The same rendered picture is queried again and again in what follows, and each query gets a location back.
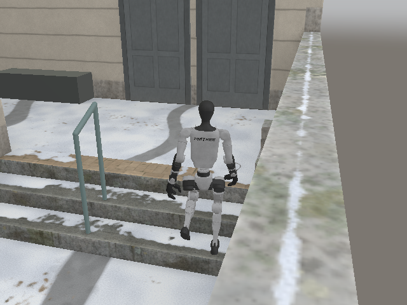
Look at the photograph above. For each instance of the right robot foot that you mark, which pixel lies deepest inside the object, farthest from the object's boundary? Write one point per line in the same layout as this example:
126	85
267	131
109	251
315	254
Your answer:
214	249

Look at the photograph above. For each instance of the robot left forearm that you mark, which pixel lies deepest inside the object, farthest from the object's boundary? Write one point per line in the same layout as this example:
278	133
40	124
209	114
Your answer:
174	171

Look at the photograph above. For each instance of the robot left upper arm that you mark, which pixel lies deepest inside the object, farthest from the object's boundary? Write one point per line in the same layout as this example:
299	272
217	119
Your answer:
181	145

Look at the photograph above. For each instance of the humanoid robot head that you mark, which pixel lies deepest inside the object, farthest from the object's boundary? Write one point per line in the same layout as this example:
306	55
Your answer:
206	110

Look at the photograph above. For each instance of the robot right upper arm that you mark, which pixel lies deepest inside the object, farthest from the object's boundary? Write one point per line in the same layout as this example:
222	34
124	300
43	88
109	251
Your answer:
227	146

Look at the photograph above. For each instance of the left robot hand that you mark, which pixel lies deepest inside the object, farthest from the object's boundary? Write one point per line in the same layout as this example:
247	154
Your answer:
170	190

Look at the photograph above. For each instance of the robot right forearm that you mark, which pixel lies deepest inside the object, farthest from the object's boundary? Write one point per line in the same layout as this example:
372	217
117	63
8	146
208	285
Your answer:
232	168

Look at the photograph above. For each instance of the right robot hand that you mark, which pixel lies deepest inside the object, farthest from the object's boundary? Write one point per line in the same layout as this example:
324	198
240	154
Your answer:
228	177

